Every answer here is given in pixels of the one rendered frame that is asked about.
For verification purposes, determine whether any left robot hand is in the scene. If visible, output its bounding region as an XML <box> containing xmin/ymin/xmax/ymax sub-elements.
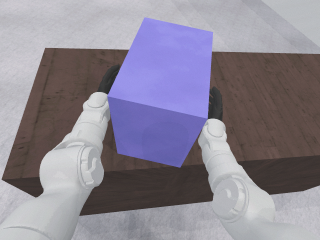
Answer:
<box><xmin>97</xmin><ymin>64</ymin><xmax>120</xmax><ymax>95</ymax></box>

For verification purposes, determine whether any carton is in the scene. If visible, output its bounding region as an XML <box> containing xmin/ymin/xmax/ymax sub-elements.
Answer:
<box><xmin>107</xmin><ymin>17</ymin><xmax>213</xmax><ymax>168</ymax></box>

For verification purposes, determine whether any right robot forearm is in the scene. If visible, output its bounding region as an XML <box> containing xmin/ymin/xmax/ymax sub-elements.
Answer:
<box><xmin>198</xmin><ymin>118</ymin><xmax>259</xmax><ymax>194</ymax></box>

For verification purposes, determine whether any left robot forearm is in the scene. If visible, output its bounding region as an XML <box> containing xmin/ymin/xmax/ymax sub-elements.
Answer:
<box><xmin>39</xmin><ymin>92</ymin><xmax>111</xmax><ymax>187</ymax></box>

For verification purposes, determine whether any right robot upper arm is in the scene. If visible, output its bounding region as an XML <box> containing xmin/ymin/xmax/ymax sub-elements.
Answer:
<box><xmin>211</xmin><ymin>177</ymin><xmax>320</xmax><ymax>240</ymax></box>

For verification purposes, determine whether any left robot upper arm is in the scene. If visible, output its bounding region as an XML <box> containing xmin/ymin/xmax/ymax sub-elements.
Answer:
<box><xmin>0</xmin><ymin>145</ymin><xmax>104</xmax><ymax>240</ymax></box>

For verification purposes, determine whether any right robot hand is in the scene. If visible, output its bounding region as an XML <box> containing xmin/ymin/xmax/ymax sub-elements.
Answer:
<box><xmin>207</xmin><ymin>86</ymin><xmax>223</xmax><ymax>121</ymax></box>

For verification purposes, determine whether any pedestal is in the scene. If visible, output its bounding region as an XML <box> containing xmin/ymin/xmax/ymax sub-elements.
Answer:
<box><xmin>1</xmin><ymin>48</ymin><xmax>320</xmax><ymax>216</ymax></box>

